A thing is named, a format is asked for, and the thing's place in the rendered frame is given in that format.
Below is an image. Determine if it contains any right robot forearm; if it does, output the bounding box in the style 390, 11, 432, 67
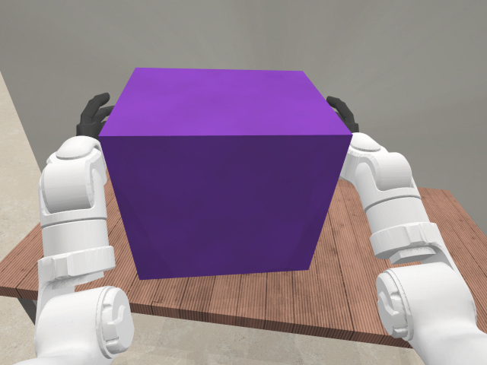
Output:
340, 132, 477, 323

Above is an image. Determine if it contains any robot right hand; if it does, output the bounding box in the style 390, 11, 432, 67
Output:
326, 96, 359, 133

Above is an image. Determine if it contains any left robot forearm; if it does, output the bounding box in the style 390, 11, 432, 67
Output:
34, 136, 116, 356

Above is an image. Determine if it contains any robot left upper arm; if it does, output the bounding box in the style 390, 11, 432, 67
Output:
13, 286, 135, 365

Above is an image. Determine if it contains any robot right upper arm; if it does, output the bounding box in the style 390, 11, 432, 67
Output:
376, 262, 487, 365

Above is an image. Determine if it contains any carton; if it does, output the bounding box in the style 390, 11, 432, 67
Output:
98, 68, 353, 280

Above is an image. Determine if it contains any robot left hand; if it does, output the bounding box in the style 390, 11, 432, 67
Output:
76, 93, 114, 141

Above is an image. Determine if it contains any table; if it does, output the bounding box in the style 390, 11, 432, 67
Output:
0, 169, 487, 349

